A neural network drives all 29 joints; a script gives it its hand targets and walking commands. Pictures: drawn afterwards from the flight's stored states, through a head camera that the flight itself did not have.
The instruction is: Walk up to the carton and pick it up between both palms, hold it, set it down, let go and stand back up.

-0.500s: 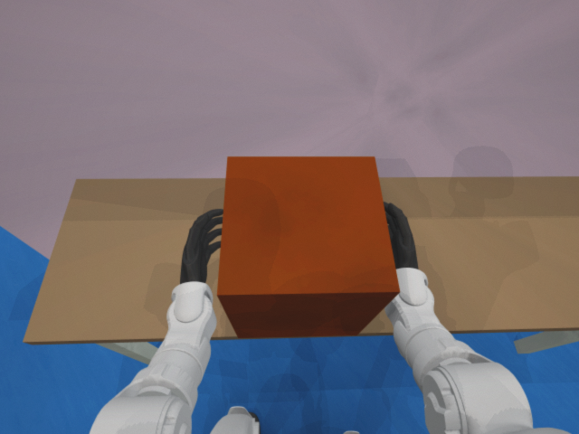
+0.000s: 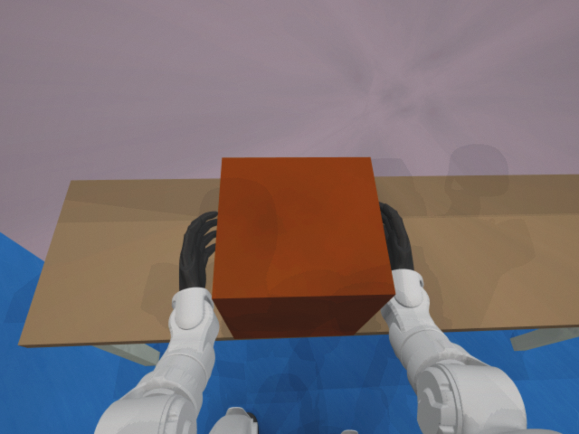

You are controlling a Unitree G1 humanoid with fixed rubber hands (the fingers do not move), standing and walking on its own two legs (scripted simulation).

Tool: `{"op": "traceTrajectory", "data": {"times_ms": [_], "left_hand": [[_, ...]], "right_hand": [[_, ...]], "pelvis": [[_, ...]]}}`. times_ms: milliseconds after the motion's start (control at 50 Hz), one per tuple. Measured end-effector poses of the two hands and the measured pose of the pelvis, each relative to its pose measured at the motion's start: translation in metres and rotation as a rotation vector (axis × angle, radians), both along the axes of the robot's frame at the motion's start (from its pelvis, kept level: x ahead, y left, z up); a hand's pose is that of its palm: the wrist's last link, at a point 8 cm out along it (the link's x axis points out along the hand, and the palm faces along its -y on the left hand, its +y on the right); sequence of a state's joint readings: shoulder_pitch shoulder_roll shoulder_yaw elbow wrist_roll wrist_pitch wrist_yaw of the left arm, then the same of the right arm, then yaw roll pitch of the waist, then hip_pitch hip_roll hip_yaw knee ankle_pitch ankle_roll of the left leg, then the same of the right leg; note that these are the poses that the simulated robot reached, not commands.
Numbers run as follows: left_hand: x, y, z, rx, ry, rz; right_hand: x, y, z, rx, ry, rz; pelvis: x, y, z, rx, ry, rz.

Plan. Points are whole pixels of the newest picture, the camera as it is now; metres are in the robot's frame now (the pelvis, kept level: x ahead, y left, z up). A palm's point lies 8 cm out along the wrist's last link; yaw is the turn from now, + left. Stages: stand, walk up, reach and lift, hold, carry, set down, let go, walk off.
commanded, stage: reach and lift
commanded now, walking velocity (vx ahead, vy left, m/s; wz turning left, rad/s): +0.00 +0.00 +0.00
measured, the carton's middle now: (295, 257) +0.37 +0.00 -0.06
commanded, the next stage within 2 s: none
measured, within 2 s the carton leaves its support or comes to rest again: leaves its support in 1.00 s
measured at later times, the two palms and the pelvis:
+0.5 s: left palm (195, 273) +0.34 +0.15 -0.04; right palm (396, 257) +0.36 -0.15 -0.03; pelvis +0.00 +0.00 +0.00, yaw +0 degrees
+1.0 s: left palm (191, 271) +0.34 +0.16 -0.03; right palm (394, 254) +0.36 -0.14 -0.02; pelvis +0.00 +0.00 +0.00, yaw +0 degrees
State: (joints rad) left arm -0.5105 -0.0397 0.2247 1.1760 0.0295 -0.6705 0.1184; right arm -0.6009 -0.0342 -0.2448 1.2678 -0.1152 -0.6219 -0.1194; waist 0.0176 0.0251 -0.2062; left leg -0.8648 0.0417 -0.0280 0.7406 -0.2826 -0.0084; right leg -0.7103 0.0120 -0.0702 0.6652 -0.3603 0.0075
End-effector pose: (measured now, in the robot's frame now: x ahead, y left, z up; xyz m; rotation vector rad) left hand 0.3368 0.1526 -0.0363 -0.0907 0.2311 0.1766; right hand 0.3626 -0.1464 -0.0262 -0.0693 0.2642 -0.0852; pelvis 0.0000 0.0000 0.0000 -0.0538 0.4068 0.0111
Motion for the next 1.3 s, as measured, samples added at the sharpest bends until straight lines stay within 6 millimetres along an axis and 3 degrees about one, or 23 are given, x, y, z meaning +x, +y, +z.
{"op": "traceTrajectory", "data": {"times_ms": [900, 1100, 1300], "left_hand": [[0.002, 0.003, 0.001, 0.033, 0.007, -0.012], [0.002, 0.005, 0.011, 0.059, -0.004, -0.027], [0.004, 0.0, 0.04, 0.075, -0.063, -0.047]], "right_hand": [[0.002, 0.003, 0.003, 0.005, 0.006, -0.004], [0.0, 0.005, 0.016, 0.027, -0.01, -0.019], [-0.005, -0.001, 0.047, 0.08, -0.071, -0.048]], "pelvis": [[-0.001, 0.0, 0.0, 0.0, -0.001, 0.0], [-0.004, 0.0, 0.0, -0.001, -0.006, 0.0], [-0.015, -0.003, 0.001, 0.003, -0.021, 0.003]]}}
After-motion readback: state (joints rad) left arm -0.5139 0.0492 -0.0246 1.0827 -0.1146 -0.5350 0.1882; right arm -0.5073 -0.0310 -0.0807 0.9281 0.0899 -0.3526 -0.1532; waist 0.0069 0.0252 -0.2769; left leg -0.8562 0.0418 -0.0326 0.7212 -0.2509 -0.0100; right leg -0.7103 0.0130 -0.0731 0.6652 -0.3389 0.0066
